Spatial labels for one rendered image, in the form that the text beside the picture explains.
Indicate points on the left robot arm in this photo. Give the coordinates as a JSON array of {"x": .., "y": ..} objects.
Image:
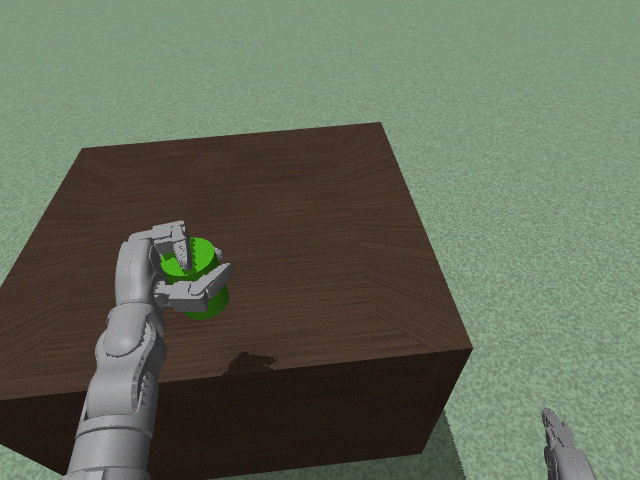
[{"x": 117, "y": 421}]

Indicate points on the right robot hand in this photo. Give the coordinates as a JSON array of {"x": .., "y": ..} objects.
[{"x": 563, "y": 459}]

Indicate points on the can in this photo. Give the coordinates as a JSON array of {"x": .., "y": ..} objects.
[{"x": 204, "y": 260}]

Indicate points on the left robot hand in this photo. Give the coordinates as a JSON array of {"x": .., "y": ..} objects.
[{"x": 139, "y": 277}]

